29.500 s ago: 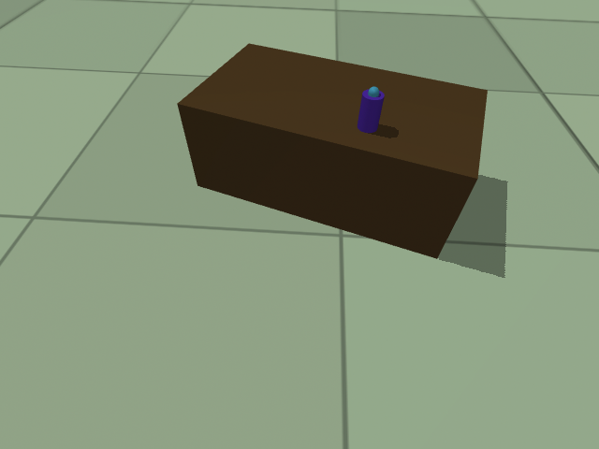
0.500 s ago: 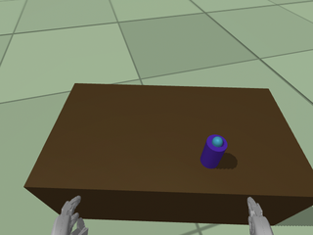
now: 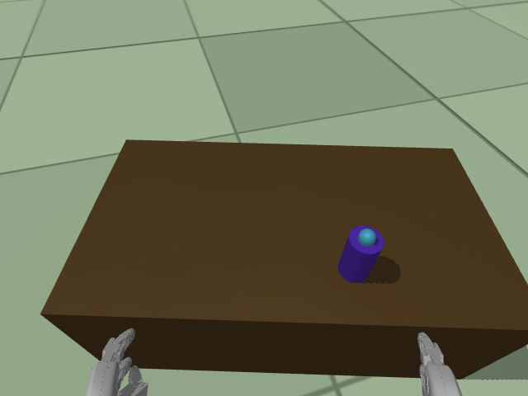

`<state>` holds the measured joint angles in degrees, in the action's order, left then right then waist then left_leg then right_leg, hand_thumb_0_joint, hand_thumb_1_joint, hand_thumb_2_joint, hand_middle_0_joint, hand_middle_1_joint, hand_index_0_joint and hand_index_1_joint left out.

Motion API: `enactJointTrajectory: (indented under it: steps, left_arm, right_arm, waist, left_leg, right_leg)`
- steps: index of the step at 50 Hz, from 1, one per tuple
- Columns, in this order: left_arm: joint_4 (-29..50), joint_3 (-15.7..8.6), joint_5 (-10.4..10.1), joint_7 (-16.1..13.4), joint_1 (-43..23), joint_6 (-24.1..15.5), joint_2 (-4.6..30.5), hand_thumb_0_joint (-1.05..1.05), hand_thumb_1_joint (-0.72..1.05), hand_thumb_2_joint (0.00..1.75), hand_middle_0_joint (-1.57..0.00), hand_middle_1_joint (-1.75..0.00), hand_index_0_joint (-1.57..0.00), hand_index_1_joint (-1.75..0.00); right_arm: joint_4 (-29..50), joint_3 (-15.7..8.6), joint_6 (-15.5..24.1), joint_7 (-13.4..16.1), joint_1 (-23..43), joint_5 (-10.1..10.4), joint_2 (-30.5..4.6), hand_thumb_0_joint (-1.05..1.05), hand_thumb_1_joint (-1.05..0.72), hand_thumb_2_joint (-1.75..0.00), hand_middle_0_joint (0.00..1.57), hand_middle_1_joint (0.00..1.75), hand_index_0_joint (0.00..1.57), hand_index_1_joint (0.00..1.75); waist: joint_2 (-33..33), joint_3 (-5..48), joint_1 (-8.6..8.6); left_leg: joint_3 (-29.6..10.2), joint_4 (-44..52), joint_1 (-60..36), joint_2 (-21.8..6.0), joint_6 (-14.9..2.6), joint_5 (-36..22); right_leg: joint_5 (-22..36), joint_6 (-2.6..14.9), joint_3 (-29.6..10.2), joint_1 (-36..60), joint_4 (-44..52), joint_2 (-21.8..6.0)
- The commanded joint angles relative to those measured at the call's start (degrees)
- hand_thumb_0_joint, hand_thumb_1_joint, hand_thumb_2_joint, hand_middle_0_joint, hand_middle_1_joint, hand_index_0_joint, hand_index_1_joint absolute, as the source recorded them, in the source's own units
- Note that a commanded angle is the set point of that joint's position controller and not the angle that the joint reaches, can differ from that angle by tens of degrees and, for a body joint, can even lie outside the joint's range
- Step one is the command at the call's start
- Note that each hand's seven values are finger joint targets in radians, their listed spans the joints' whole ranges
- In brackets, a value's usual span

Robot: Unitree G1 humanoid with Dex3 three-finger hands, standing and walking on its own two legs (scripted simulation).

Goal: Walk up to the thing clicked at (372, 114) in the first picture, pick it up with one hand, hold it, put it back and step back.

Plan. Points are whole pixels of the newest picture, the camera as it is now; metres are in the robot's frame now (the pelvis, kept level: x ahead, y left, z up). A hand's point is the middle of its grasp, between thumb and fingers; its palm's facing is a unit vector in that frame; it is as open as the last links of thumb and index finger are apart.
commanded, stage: stand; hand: right
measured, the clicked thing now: (360, 252) +0.49 -0.22 -0.19
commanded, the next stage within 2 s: none
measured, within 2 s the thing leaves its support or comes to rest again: neither
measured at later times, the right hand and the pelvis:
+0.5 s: hand out of the picture +0.09 -0.26 -0.12, palm faces -0.03 +0.93 -0.36, open 10.3 cm; pelvis +0.01 -0.01 +0.02, yaw +0 degrees
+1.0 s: hand out of the picture +0.05 -0.26 -0.10, palm faces -0.02 +0.94 -0.35, open 7.4 cm; pelvis -0.01 -0.01 +0.06, yaw +0 degrees
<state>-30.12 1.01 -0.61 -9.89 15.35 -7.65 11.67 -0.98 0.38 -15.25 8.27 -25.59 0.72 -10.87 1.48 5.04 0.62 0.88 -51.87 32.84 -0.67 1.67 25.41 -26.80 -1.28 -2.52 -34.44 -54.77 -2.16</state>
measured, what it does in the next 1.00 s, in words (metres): rises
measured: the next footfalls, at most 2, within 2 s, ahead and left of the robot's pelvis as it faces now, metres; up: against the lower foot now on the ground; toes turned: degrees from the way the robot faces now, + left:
none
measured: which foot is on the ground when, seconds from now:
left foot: down 0.00-1.00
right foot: down 0.00-1.00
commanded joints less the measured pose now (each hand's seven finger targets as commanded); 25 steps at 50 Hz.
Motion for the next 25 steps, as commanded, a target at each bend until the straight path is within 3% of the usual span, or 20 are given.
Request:
enactJointTrajectory:
  steps: [1, 3, 5, 6, 7, 8, 9, 12, 16, 21, 23, 24, 25]
  left_arm:
    - [9.14, -2.73, 0.44, -0.49, -3.88, -3.23, 7.08, 0.00, 0.90, 0.90, -0.20, -0.30, -0.20, -0.30]
    - [9.28, -2.64, 0.41, -0.54, -4.31, -3.26, 7.13, 0.00, 0.90, 0.90, -0.20, -0.30, -0.20, -0.30]
    - [8.94, -2.67, 0.45, -0.60, -3.98, -3.24, 6.98, 0.00, 0.90, 0.90, -0.20, -0.30, -0.20, -0.30]
    - [9.08, -2.59, 0.48, -0.58, -4.05, -3.34, 7.02, 0.00, 0.90, 0.90, -0.20, -0.30, -0.20, -0.30]
    - [-3.28, -4.23, 7.61, 2.84, -6.82, 0.32, 16.22, 0.00, 0.90, 0.90, -0.20, -0.30, -0.20, -0.30]
    - [-3.91, -5.72, 7.43, 4.83, -5.63, 1.72, 17.05, 0.00, 0.90, 0.90, -0.20, -0.30, -0.20, -0.30]
    - [-4.08, -5.70, 7.20, 5.64, -5.96, 2.48, 16.43, 0.00, 0.90, 0.90, -0.20, -0.30, -0.20, -0.30]
    - [-6.44, -5.09, 4.17, 8.00, -6.74, 3.47, 16.01, 0.00, 0.90, 0.90, -0.20, -0.30, -0.20, -0.30]
    - [-11.23, -5.12, 3.38, 8.93, -6.80, 4.51, 15.87, 0.00, 0.90, 0.90, -0.20, -0.30, -0.20, -0.30]
    - [-16.26, -5.49, 3.02, 9.13, -6.28, 5.16, 16.99, 0.00, 0.90, 0.90, -0.20, -0.30, -0.20, -0.30]
    - [-18.40, -5.53, 3.01, 9.11, -6.20, 5.07, 17.76, 0.00, 0.90, 0.90, -0.20, -0.30, -0.20, -0.30]
    - [-19.01, -5.55, 2.85, 9.12, -6.97, 5.26, 18.00, 0.00, 0.90, 0.90, -0.20, -0.30, -0.20, -0.30]
    - [-20.12, -5.46, 2.81, 9.02, -6.34, 5.16, 18.16, 0.00, 0.90, 0.90, -0.20, -0.30, -0.20, -0.30]
  right_arm:
    - [11.52, -3.31, 2.59, 0.75, 2.06, -0.76, -6.24, 0.00, 0.54, -0.06, 0.05, 0.05, 0.05, 0.05]
    - [10.74, -2.91, 2.47, 0.60, 1.57, -0.62, -5.61, 0.00, 0.54, -0.05, 0.05, 0.05, 0.05, 0.05]
    - [11.43, -3.17, 2.56, 0.63, 2.02, -0.63, -5.97, 0.00, 0.54, -0.05, 0.05, 0.05, 0.05, 0.05]
    - [11.52, -3.19, 2.55, 0.67, 1.46, -0.63, -5.80, 0.00, 0.46, -0.13, 0.13, 0.13, 0.13, 0.13]
    - [-8.58, -5.75, 9.27, -2.67, 9.46, -6.69, -16.06, 0.00, 0.38, -0.21, 0.20, 0.21, 0.20, 0.21]
    - [-14.44, -6.44, 12.02, -4.08, 7.88, -6.98, -16.79, 0.00, 0.30, -0.29, 0.20, 0.29, 0.20, 0.29]
    - [-16.34, -6.28, 13.70, -4.97, 7.92, -6.43, -16.85, 0.00, 0.22, -0.37, 0.20, 0.30, 0.20, 0.30]
    - [-23.01, -4.99, 16.10, -6.65, 9.87, -4.48, -16.35, 0.00, -0.02, -0.61, 0.20, 0.30, 0.20, 0.30]
    - [-30.95, -4.74, 17.04, -6.90, 12.55, -3.44, -16.10, 0.00, -0.34, -0.90, 0.20, 0.30, 0.20, 0.30]
    - [-39.13, -4.61, 17.51, -6.60, 14.30, -3.46, -18.05, 0.00, -0.74, -0.90, 0.20, 0.30, 0.20, 0.30]
    - [-42.05, -4.43, 17.60, -6.56, 14.20, -3.07, -17.90, 0.00, -0.90, -0.90, 0.20, 0.30, 0.20, 0.30]
    - [-43.57, -4.29, 17.52, -6.43, 13.53, -2.91, -18.01, 0.00, -0.90, -0.90, 0.20, 0.30, 0.20, 0.30]
    - [-44.94, -4.27, 17.60, -6.47, 14.20, -2.81, -17.95, 0.00, -0.90, -0.90, 0.20, 0.30, 0.20, 0.30]
  waist:
    - [0.00, 5.80, 0.27]
    - [-0.55, 4.30, 0.51]
    - [-0.21, 5.56, 0.43]
    - [-0.39, 5.40, 0.21]
    - [-2.08, -0.32, -1.54]
    - [-2.44, 1.87, -1.09]
    - [-2.96, 0.92, -0.68]
    - [-2.96, 0.54, -0.29]
    - [-2.14, 0.84, -0.52]
    - [-2.28, -2.83, 0.09]
    - [0.05, -1.36, -0.34]
    - [-0.07, -2.13, -0.88]
    - [0.63, -0.98, -0.61]
  left_leg:
    - [2.32, 8.86, -3.07, 1.44, -1.23, -8.73]
    - [2.38, 9.19, -2.20, 1.56, -1.28, -6.71]
    - [2.38, 9.05, -2.96, 1.48, -1.30, -8.01]
    - [2.46, 8.81, -3.14, 1.48, -1.25, -8.69]
    - [-4.09, 9.43, -9.16, -2.44, -4.62, -9.03]
    - [-4.84, 8.81, -10.69, -3.27, -6.43, -8.60]
    - [-5.45, 9.80, -7.99, -3.22, -6.39, -9.15]
    - [-6.62, 11.59, -8.85, -3.92, -5.78, -11.51]
    - [-6.19, 12.83, -11.90, -4.21, -4.96, -13.24]
    - [-7.25, 17.68, -13.03, -5.07, -5.07, -11.54]
    - [-5.43, 16.47, -15.96, -4.13, -4.36, -15.54]
    - [-5.29, 17.74, -16.64, -4.21, -4.20, -14.69]
    - [-4.70, 16.68, -18.83, -4.00, -4.00, -17.46]
  right_leg:
    - [9.32, 1.29, 2.85, 3.44, 9.32, 1.58]
    - [7.20, 1.39, 2.70, 2.92, 9.79, 1.42]
    - [8.62, 1.36, 2.80, 3.26, 9.48, 1.57]
    - [9.29, 1.35, 2.73, 3.57, 9.42, 1.47]
    - [15.90, 4.82, -1.48, 6.99, 11.26, -0.51]
    - [15.35, 5.28, -0.82, 7.11, 10.99, -0.56]
    - [13.84, 5.88, -0.99, 8.36, 11.15, -0.53]
    - [12.26, 5.40, -1.72, 10.93, 12.89, -0.15]
    - [13.65, 5.03, -2.36, 12.35, 15.10, -0.18]
    - [12.96, 5.00, -3.23, 14.07, 19.54, -0.38]
    - [17.42, 5.23, -4.73, 16.18, 22.28, -1.95]
    - [16.45, 5.06, -4.91, 16.03, 23.34, -1.97]
    - [20.09, 5.18, -5.75, 17.45, 24.85, -2.98]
